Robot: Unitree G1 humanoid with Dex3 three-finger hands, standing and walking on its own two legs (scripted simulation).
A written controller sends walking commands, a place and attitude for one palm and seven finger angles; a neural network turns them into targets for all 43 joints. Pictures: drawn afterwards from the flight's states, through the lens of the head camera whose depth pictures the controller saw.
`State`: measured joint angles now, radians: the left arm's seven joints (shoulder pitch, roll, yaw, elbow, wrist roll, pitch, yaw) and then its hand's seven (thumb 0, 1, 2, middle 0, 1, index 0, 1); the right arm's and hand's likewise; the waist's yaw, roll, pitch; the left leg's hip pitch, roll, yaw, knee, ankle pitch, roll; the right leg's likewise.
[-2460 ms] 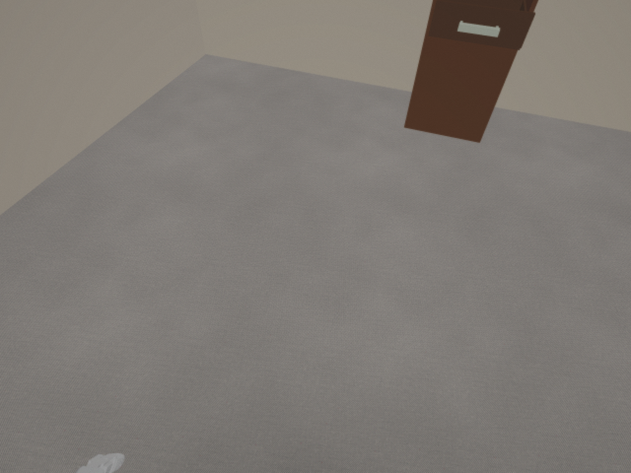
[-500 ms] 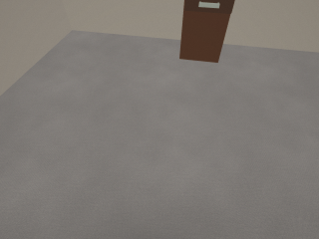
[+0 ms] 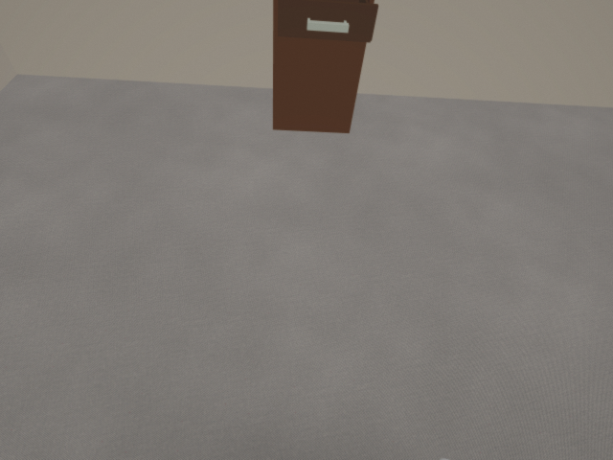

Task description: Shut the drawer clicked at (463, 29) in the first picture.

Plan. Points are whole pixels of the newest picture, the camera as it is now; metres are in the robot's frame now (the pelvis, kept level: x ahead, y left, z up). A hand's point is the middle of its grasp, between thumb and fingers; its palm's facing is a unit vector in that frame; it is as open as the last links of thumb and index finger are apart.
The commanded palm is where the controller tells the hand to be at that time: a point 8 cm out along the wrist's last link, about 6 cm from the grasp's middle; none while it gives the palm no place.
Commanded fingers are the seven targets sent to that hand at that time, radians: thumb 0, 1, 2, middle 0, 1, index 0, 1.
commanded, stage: walk to a spot facing it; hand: left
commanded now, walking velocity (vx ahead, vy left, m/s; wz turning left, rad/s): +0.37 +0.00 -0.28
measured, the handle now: (327, 24) +1.62 +0.05 -0.09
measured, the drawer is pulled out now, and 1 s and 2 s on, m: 0.21 0.21 0.21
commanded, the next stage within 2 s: turn to face it in 1.86 s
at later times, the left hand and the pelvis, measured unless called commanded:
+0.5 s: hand (238, 350) +0.31 +0.14 -0.15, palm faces -0.08 -0.97 -0.22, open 7.1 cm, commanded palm none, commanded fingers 0.00 0.90 0.90 -0.20 -0.30 -0.20 -0.30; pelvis +0.21 -0.04 +0.01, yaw -7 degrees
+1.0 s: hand (251, 251) +0.52 +0.15 -0.16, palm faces -0.16 -0.97 -0.16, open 7.3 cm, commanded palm none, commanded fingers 0.00 0.90 0.90 -0.20 -0.30 -0.20 -0.30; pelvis +0.45 -0.02 +0.02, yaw -12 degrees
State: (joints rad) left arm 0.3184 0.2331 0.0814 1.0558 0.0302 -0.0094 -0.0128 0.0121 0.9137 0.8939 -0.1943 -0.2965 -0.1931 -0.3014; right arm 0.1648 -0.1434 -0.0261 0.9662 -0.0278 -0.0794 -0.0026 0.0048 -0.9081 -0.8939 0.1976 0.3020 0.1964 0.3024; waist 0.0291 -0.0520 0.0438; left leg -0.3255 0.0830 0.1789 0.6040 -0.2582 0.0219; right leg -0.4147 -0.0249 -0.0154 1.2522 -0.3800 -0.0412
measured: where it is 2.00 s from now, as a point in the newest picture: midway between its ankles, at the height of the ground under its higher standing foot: (349, 276)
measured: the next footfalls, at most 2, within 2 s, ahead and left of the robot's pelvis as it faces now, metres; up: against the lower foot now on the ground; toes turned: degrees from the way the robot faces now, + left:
right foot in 0.32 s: +0.24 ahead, -0.15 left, +0.00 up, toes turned -14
left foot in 0.72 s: +0.46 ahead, +0.09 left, +0.00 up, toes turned +3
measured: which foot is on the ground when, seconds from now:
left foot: down 0.00-0.34, up 0.36-0.70, down 0.72-1.00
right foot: up 0.00-0.30, down 0.32-0.72, up 0.74-1.00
